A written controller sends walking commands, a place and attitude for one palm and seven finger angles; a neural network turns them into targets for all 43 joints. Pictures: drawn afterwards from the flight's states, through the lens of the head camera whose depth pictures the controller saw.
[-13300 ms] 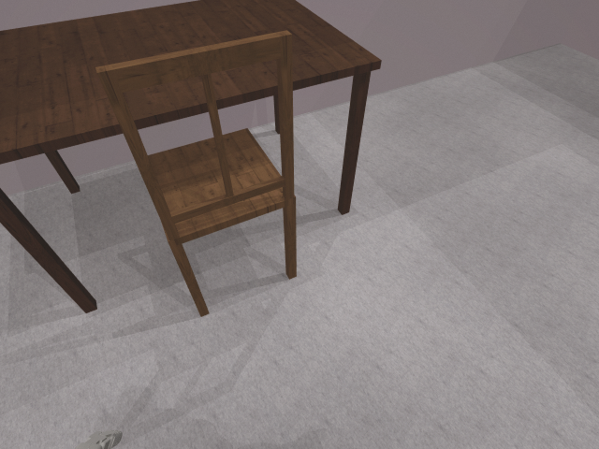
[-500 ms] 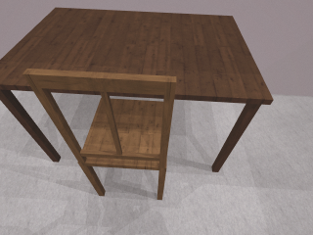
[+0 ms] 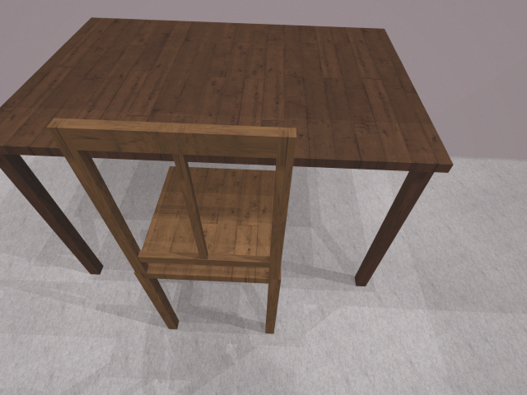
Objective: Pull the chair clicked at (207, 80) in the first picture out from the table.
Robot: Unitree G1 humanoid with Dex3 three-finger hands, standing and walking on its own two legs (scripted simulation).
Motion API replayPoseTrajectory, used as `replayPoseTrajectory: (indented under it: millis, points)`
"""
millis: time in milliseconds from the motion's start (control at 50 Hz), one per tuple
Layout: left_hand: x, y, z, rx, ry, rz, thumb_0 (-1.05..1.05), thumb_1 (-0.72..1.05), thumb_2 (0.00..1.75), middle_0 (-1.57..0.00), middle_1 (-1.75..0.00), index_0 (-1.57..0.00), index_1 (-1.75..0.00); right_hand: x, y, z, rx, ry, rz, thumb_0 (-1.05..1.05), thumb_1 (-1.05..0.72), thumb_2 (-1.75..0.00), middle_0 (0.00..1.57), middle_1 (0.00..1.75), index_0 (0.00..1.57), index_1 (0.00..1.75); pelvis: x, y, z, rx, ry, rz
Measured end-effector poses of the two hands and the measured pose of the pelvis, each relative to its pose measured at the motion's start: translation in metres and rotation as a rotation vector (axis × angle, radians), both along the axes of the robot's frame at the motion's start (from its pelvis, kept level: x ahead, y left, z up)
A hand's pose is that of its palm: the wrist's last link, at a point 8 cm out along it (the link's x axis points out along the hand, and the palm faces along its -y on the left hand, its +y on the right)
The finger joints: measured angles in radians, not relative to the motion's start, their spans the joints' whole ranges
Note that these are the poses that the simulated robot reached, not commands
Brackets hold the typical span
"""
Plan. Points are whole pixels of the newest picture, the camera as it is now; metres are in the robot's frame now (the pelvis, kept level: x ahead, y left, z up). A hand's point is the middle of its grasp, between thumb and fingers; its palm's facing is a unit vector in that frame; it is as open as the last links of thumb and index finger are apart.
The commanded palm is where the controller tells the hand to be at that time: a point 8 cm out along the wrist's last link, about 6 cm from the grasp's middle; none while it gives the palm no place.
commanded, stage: come to a stop and stand still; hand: left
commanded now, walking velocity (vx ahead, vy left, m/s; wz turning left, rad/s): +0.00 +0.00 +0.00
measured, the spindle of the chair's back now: (193, 213) +0.46 +0.18 -0.06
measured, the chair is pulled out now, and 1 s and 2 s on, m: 0.00 0.00 0.00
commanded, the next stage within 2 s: look again from close up in 0.54 s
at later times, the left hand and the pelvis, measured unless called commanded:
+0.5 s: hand out of the picture -0.09 +0.15 -0.17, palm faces +0.06 -0.99 -0.14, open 7.3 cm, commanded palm none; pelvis -0.04 +0.01 +0.01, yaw +0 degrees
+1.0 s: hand out of the picture -0.02 +0.20 -0.17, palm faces +0.04 -0.97 -0.23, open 7.3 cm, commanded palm none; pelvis -0.03 +0.02 +0.00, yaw +1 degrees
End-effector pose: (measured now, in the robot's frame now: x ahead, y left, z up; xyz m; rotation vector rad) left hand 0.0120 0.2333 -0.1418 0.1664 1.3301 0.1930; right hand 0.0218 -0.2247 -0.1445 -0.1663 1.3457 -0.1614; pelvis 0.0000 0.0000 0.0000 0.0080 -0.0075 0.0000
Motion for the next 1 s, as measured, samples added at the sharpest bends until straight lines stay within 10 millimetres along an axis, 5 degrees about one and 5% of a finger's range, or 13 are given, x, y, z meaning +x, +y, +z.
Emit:
replayPoseTrajectory:
  millis: [140,340,560,740,1000]
  points:
    - [-0.017,-0.005,0.002,-0.024,-0.008,-0.008,0.01,0.92,0.90,-0.20,-0.30,-0.20,-0.30,-0.037,0.009,0.003,0.027,0.041,0.002,0.01,-0.93,-0.90,0.20,0.30,0.20,0.30,-0.017,0.001,0.004,-0.003,-0.018,0.002]
    - [-0.073,-0.018,0.000,-0.070,0.099,0.020,0.01,0.92,0.90,-0.20,-0.30,-0.20,-0.30,-0.090,0.028,0.004,0.072,0.136,-0.020,0.01,-0.91,-0.90,0.20,0.30,0.20,0.30,-0.033,0.004,0.006,-0.003,-0.012,0.005]
    - [-0.111,-0.033,-0.001,-0.105,0.177,0.051,0.01,0.91,0.90,-0.20,-0.30,-0.20,-0.30,-0.105,0.038,0.004,0.084,0.159,-0.034,0.01,-0.91,-0.90,0.20,0.30,0.20,0.30,-0.037,0.006,0.006,-0.001,-0.006,0.005]
    - [-0.102,-0.027,-0.005,-0.087,0.142,0.032,0.01,0.91,0.90,-0.20,-0.30,-0.20,-0.30,-0.078,0.035,-0.005,0.081,0.076,0.003,0.01,-0.91,-0.90,0.20,0.30,0.20,0.30,-0.041,0.011,-0.001,-0.019,0.004,0.021]
    - [-0.039,0.010,0.005,-0.003,-0.013,-0.004,0.01,0.91,0.90,-0.20,-0.30,-0.20,-0.30,-0.053,0.029,-0.009,0.067,-0.015,0.026,0.02,-0.93,-0.90,0.20,0.30,0.20,0.30,-0.033,0.019,-0.001,-0.002,-0.023,0.016]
